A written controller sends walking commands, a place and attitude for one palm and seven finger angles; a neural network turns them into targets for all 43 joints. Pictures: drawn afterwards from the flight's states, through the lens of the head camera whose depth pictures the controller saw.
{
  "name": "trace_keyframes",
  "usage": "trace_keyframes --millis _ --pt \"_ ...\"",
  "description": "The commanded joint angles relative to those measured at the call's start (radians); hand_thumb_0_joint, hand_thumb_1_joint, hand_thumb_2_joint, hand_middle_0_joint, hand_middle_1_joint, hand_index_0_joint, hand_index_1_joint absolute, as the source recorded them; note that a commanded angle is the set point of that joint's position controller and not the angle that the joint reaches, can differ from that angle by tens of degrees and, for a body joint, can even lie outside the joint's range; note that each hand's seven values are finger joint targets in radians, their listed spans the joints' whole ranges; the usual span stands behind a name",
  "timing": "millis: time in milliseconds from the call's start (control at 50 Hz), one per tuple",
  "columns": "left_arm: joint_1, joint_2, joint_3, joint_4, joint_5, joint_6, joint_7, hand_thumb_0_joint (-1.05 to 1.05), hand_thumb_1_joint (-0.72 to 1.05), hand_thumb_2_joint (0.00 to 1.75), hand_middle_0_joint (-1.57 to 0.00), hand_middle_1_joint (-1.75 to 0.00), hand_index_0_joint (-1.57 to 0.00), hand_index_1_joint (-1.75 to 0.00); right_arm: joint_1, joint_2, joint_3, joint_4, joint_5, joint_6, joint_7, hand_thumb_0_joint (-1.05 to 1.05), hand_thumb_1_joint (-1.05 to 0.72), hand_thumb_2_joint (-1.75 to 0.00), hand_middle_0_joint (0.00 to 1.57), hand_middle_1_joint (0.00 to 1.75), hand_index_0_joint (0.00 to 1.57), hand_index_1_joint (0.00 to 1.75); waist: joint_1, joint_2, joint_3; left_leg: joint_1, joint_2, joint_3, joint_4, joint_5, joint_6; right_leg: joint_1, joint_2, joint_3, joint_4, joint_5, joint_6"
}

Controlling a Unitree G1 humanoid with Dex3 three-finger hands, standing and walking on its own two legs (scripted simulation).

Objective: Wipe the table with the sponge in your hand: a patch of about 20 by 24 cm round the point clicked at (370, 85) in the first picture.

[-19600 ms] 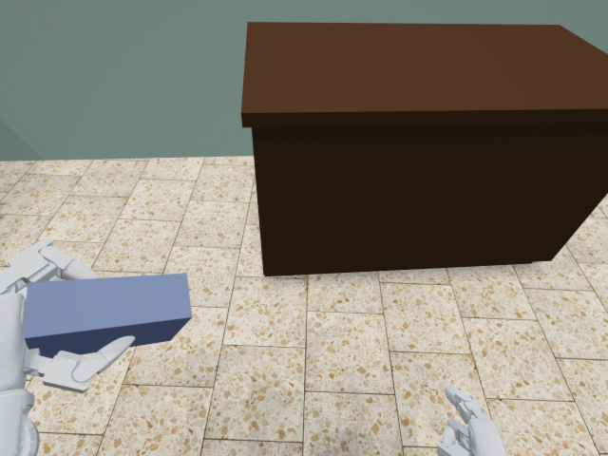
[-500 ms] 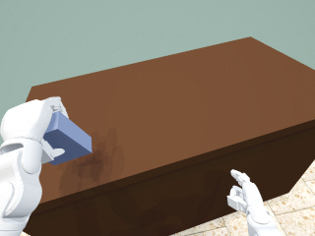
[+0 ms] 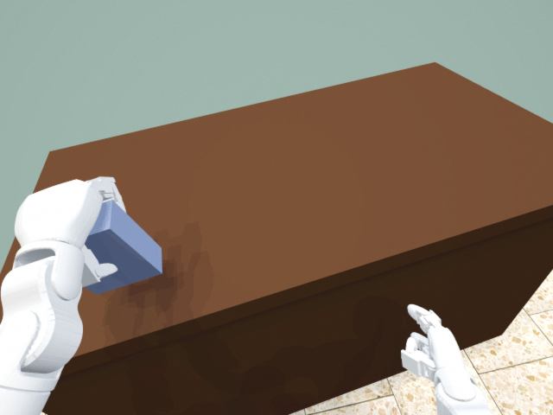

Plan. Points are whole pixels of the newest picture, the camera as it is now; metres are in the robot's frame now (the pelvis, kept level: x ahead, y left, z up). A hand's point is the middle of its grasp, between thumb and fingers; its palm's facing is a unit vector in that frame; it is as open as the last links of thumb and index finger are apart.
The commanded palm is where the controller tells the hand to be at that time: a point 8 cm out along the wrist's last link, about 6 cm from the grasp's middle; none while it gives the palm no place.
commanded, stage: move the sponge above the wiping area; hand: left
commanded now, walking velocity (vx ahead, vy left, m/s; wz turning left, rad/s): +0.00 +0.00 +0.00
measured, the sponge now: (113, 258) +0.26 +0.29 +0.12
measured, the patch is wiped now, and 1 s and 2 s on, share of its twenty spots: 0.00 0.00 0.00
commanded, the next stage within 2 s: none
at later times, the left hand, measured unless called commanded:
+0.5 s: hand (98, 238) +0.26 +0.29 +0.16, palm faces +0.16 -0.11 -0.98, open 9.2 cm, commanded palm +0.22 +0.29 +0.24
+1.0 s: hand (103, 247) +0.27 +0.30 +0.14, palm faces +0.10 -0.10 -0.99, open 9.2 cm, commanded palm +0.22 +0.28 +0.22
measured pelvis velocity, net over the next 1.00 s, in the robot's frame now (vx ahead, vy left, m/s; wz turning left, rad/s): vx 0.02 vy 0.01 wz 0.01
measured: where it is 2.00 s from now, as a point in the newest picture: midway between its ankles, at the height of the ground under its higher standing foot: outside the picture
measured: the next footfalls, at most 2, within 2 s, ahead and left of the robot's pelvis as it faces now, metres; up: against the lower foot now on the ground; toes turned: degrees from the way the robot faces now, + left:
none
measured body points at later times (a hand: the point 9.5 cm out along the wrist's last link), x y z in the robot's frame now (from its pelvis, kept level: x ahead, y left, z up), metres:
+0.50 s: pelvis +0.01 +0.01 +0.00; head -0.01 -0.04 +0.45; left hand +0.25 +0.29 +0.21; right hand +0.29 -0.16 -0.06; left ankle +0.01 +0.12 -0.74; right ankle +0.05 -0.07 -0.74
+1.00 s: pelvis +0.02 +0.01 +0.00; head +0.00 -0.03 +0.45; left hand +0.26 +0.30 +0.20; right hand +0.29 -0.17 -0.07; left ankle +0.01 +0.13 -0.74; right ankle +0.05 -0.07 -0.74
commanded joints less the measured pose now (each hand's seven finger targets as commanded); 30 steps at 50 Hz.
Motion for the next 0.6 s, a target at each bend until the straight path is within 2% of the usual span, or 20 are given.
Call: trace_keyframes --millis 0,40,60,80,100,160,180,200,260,280,300,360,380,420,460,480,500,520,560,580 --pt "-0.288 0.229 0.165 -0.192 0.040 -0.003 0.058 0.00 0.10 1.30 -1.20 -1.60 -1.20 -1.60 -0.278 -0.072 -0.027 -0.203 -0.001 -0.068 -0.002 0.00 -0.90 -0.90 0.20 0.30 0.20 0.30 0.021 -0.033 -0.219 -0.028 -0.017 -0.082 -0.047 0.140 0.031 0.134 -0.057 0.172 -0.099 -0.028 -0.014" --pt "-0.233 0.242 0.183 -0.191 0.042 -0.004 0.056 0.00 0.10 1.30 -1.20 -1.60 -1.20 -1.60 -0.261 -0.078 -0.033 -0.195 -0.001 -0.062 0.004 0.00 -0.90 -0.90 0.20 0.30 0.20 0.30 0.023 -0.053 -0.226 -0.021 -0.018 -0.090 -0.050 0.165 0.031 0.140 -0.052 0.168 -0.097 0.012 -0.009" --pt "-0.232 0.221 0.164 -0.219 0.041 -0.005 0.054 0.00 0.10 1.30 -1.20 -1.60 -1.20 -1.60 -0.263 -0.072 -0.031 -0.203 0.001 -0.058 0.005 0.00 -0.90 -0.90 0.20 0.30 0.20 0.30 0.019 -0.054 -0.226 -0.019 -0.017 -0.089 -0.051 0.173 0.032 0.141 -0.056 0.167 -0.095 0.026 -0.005" --pt "-0.246 0.244 0.189 -0.231 0.045 0.000 0.057 0.00 0.10 1.30 -1.20 -1.60 -1.20 -1.60 -0.298 -0.064 -0.023 -0.209 0.009 -0.065 0.007 0.00 -0.90 -0.90 0.20 0.30 0.20 0.30 0.022 -0.051 -0.210 -0.013 -0.017 -0.092 -0.051 0.159 0.032 0.116 -0.043 0.196 -0.106 -0.015 -0.017" --pt "-0.242 0.193 0.144 -0.210 0.038 0.002 0.054 0.00 0.10 1.30 -1.20 -1.60 -1.20 -1.60 -0.270 -0.071 -0.026 -0.207 0.000 -0.061 0.005 0.00 -0.90 -0.90 0.20 0.30 0.20 0.30 0.015 -0.067 -0.208 -0.023 -0.012 -0.084 -0.055 0.149 0.033 0.125 -0.051 0.154 -0.101 -0.008 -0.008" --pt "-0.230 0.199 0.145 -0.225 0.045 -0.005 0.058 0.00 0.10 1.30 -1.20 -1.60 -1.20 -1.60 -0.256 -0.070 -0.033 -0.203 0.002 -0.054 0.006 0.00 -0.90 -0.90 0.20 0.30 0.20 0.30 0.016 -0.062 -0.208 -0.011 -0.014 -0.091 -0.062 0.152 0.033 0.118 -0.049 0.151 -0.106 -0.004 -0.003" --pt "-0.271 0.231 0.167 -0.247 0.058 0.000 0.064 0.00 0.10 1.30 -1.20 -1.60 -1.20 -1.60 -0.295 -0.065 -0.021 -0.211 0.006 -0.063 0.006 0.00 -0.90 -0.90 0.20 0.30 0.20 0.30 0.020 -0.038 -0.204 -0.004 -0.014 -0.095 -0.063 0.143 0.032 0.106 -0.039 0.193 -0.111 -0.029 -0.020" --pt "-0.254 0.213 0.160 -0.226 0.054 0.002 0.069 0.00 0.10 1.30 -1.20 -1.60 -1.20 -1.60 -0.261 -0.072 -0.029 -0.206 -0.003 -0.061 0.005 0.00 -0.90 -0.90 0.20 0.30 0.20 0.30 0.022 -0.058 -0.230 -0.013 -0.014 -0.087 -0.057 0.160 0.033 0.139 -0.045 0.157 -0.096 0.001 -0.015" --pt "-0.249 0.230 0.168 -0.209 0.065 0.005 0.072 0.00 0.10 1.30 -1.20 -1.60 -1.20 -1.60 -0.252 -0.074 -0.029 -0.195 -0.001 -0.047 0.006 0.00 -0.90 -0.90 0.20 0.30 0.20 0.30 0.017 -0.060 -0.218 -0.006 -0.017 -0.093 -0.064 0.183 0.032 0.133 -0.043 0.158 -0.104 0.032 -0.009" --pt "-0.287 0.239 0.173 -0.236 0.071 0.012 0.075 0.00 0.10 1.30 -1.20 -1.60 -1.20 -1.60 -0.294 -0.065 -0.019 -0.205 0.005 -0.056 0.007 0.00 -0.90 -0.90 0.20 0.30 0.20 0.30 0.021 -0.031 -0.212 0.002 -0.018 -0.097 -0.063 0.174 0.031 0.120 -0.035 0.197 -0.110 0.006 -0.024" --pt "-0.285 0.196 0.135 -0.204 0.065 0.015 0.073 0.00 0.10 1.30 -1.20 -1.60 -1.20 -1.60 -0.266 -0.069 -0.024 -0.199 -0.001 -0.052 0.007 0.00 -0.90 -0.90 0.20 0.30 0.20 0.30 0.014 -0.040 -0.206 -0.005 -0.015 -0.089 -0.067 0.170 0.033 0.126 -0.040 0.153 -0.108 0.012 -0.017" --pt "-0.305 0.174 0.097 -0.187 0.075 0.009 0.065 0.00 0.10 1.30 -1.20 -1.60 -1.20 -1.60 -0.258 -0.069 -0.025 -0.190 0.003 -0.048 0.007 0.00 -0.90 -0.90 0.20 0.30 0.20 0.30 0.006 -0.035 -0.206 0.006 -0.018 -0.095 -0.079 0.166 0.032 0.117 -0.037 0.141 -0.116 0.012 -0.009" --pt "-0.329 0.182 0.104 -0.221 0.077 0.014 0.066 0.00 0.10 1.30 -1.20 -1.60 -1.20 -1.60 -0.299 -0.056 -0.015 -0.208 0.010 -0.060 0.006 0.00 -0.90 -0.90 0.20 0.30 0.20 0.30 0.014 -0.019 -0.205 0.016 -0.018 -0.097 -0.078 0.153 0.033 0.109 -0.032 0.178 -0.119 -0.016 -0.024" --pt "-0.325 0.162 0.079 -0.159 0.085 0.015 0.062 0.00 0.10 1.30 -1.20 -1.60 -1.20 -1.60 -0.258 -0.065 -0.018 -0.187 0.004 -0.056 0.007 0.00 -0.90 -0.90 0.20 0.30 0.20 0.30 0.001 -0.042 -0.205 0.006 -0.018 -0.099 -0.083 0.164 0.031 0.116 -0.035 0.146 -0.119 0.004 -0.014" --pt "-0.310 0.192 0.105 -0.162 0.092 0.011 0.059 0.00 0.10 1.30 -1.20 -1.60 -1.20 -1.60 -0.253 -0.071 -0.026 -0.187 0.000 -0.048 0.007 0.00 -0.90 -0.90 0.20 0.30 0.20 0.30 0.011 -0.051 -0.230 0.009 -0.019 -0.098 -0.080 0.184 0.034 0.142 -0.037 0.147 -0.113 0.034 -0.014" --pt "-0.312 0.227 0.140 -0.188 0.100 0.018 0.063 0.00 0.10 1.30 -1.20 -1.60 -1.20 -1.60 -0.288 -0.066 -0.018 -0.197 0.005 -0.055 0.009 0.00 -0.90 -0.90 0.20 0.30 0.20 0.30 0.022 -0.034 -0.234 0.014 -0.019 -0.103 -0.076 0.186 0.034 0.140 -0.029 0.187 -0.112 0.024 -0.030" --pt "-0.305 0.182 0.105 -0.179 0.095 0.022 0.060 0.00 0.10 1.30 -1.20 -1.60 -1.20 -1.60 -0.267 -0.070 -0.021 -0.197 -0.002 -0.052 0.012 0.00 -0.90 -0.90 0.20 0.30 0.20 0.30 0.017 -0.035 -0.250 0.008 -0.020 -0.093 -0.073 0.213 0.036 0.165 -0.035 0.145 -0.098 0.066 -0.024" --pt "-0.312 0.166 0.085 -0.178 0.101 0.017 0.057 0.00 0.10 1.30 -1.20 -1.60 -1.20 -1.60 -0.258 -0.063 -0.018 -0.190 0.002 -0.051 0.016 0.00 -0.90 -0.90 0.20 0.30 0.20 0.30 0.008 -0.049 -0.248 0.016 -0.018 -0.098 -0.077 0.229 0.032 0.152 -0.034 0.141 -0.102 0.075 -0.018" --pt "-0.260 0.180 0.107 -0.201 0.098 0.014 0.058 0.00 0.10 1.30 -1.20 -1.60 -1.20 -1.60 -0.254 -0.068 -0.028 -0.194 -0.003 -0.043 0.024 0.00 -0.90 -0.90 0.20 0.30 0.20 0.30 0.022 -0.033 -0.261 0.018 -0.016 -0.101 -0.073 0.264 0.033 0.174 -0.035 0.138 -0.091 0.126 -0.019" --pt "-0.250 0.213 0.145 -0.236 0.100 0.020 0.064 0.00 0.10 1.30 -1.20 -1.60 -1.20 -1.60 -0.292 -0.062 -0.020 -0.205 0.002 -0.049 0.028 0.00 -0.90 -0.90 0.20 0.30 0.20 0.30 0.033 -0.014 -0.268 0.024 -0.018 -0.106 -0.071 0.261 0.034 0.175 -0.025 0.179 -0.090 0.114 -0.033"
